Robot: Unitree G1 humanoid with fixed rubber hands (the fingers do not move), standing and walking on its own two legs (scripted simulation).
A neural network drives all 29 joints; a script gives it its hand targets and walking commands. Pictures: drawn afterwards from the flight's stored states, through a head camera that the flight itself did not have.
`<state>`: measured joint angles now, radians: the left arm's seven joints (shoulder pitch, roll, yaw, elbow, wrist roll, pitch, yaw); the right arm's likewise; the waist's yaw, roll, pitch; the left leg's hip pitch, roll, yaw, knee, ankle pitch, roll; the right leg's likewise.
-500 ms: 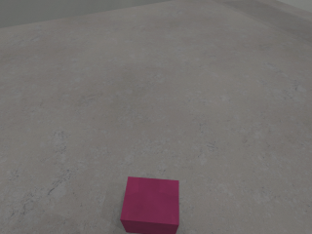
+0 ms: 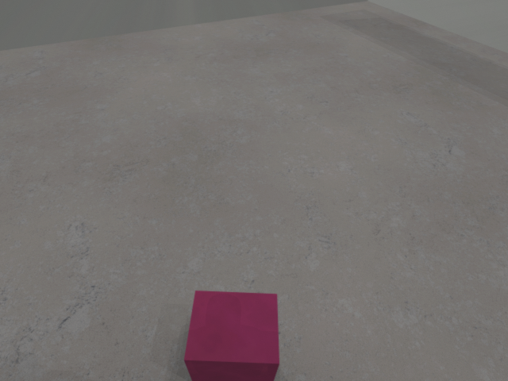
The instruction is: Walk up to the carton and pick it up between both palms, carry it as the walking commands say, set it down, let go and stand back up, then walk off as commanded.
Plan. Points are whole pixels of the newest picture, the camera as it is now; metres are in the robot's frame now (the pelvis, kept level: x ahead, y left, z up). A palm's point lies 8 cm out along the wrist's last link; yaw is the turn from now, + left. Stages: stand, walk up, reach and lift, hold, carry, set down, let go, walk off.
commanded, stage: walk up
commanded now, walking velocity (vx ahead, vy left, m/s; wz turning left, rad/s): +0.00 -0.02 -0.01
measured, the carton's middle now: (234, 339) +0.43 +0.06 -0.64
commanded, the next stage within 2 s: stand in 0.28 s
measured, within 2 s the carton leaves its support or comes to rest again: neither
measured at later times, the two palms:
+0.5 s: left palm out of the picture -0.04 +0.20 -0.15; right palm out of the picture -0.05 -0.17 -0.14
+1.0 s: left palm out of the picture -0.02 +0.19 -0.15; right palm out of the picture -0.05 -0.18 -0.15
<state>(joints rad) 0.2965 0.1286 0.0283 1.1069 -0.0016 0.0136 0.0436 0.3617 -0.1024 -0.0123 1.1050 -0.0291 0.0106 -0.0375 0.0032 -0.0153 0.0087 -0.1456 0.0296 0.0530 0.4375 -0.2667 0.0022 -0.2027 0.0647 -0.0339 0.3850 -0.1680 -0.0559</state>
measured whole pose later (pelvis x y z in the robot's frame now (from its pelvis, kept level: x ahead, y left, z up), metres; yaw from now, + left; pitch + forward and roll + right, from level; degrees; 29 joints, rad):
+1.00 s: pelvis +0.02 +0.00 +0.00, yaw +1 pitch +0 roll +0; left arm 0.33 0.09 -0.02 1.16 -0.01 -0.01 0.05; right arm 0.40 -0.07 0.00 1.15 0.00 0.00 -0.05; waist 0.00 0.01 0.02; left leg -0.12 0.01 0.04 0.40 -0.28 0.01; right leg -0.20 0.04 -0.04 0.40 -0.21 -0.05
